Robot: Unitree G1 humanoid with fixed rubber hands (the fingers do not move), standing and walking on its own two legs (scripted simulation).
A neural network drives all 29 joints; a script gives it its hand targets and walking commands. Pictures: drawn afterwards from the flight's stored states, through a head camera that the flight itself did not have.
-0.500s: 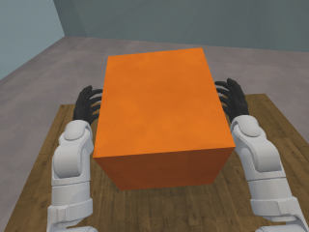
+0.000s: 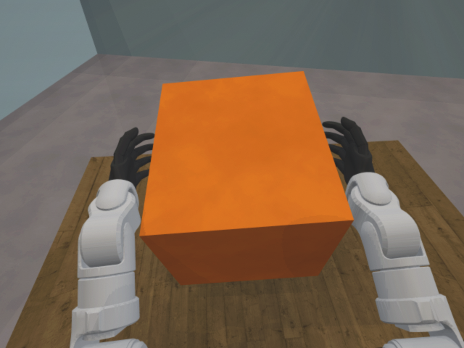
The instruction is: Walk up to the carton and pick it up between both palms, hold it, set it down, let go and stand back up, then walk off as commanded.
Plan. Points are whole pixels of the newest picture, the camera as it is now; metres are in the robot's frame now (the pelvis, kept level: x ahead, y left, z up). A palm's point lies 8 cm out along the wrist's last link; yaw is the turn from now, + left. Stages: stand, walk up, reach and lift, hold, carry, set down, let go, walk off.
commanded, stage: hold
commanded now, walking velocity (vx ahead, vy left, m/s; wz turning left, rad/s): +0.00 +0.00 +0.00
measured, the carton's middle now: (240, 180) +0.41 +0.00 +0.10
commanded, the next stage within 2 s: set down in 0.76 s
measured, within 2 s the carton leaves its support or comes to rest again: neither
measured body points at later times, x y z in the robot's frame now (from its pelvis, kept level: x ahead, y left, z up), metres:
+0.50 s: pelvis +0.00 +0.00 +0.00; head -0.01 +0.01 +0.45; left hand +0.36 +0.18 +0.18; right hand +0.36 -0.18 +0.18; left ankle +0.03 +0.13 -0.75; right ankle -0.01 -0.13 -0.75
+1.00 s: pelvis +0.00 +0.00 +0.00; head -0.02 +0.01 +0.45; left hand +0.36 +0.18 +0.18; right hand +0.36 -0.18 +0.19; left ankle +0.03 +0.13 -0.75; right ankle -0.01 -0.13 -0.75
